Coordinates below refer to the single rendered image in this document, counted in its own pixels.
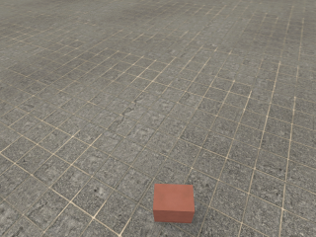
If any carton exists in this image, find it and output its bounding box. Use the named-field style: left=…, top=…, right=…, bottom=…
left=153, top=184, right=195, bottom=223

